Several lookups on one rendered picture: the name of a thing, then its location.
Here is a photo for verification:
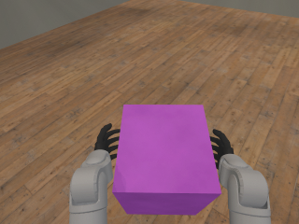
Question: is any left robot forearm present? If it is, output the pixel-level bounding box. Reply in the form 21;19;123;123
69;149;113;224

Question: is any left robot hand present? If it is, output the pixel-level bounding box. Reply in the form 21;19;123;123
94;123;121;160

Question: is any carton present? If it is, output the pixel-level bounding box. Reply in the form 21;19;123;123
112;105;221;216

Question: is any right robot forearm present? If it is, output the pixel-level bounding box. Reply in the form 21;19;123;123
218;154;271;224

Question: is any right robot hand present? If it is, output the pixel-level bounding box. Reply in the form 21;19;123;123
209;129;234;169

